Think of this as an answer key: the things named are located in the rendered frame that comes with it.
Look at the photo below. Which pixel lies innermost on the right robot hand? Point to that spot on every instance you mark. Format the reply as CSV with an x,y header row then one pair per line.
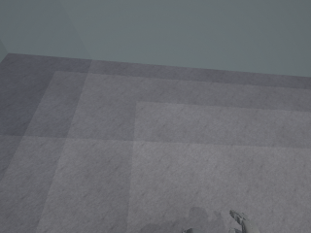
x,y
248,226

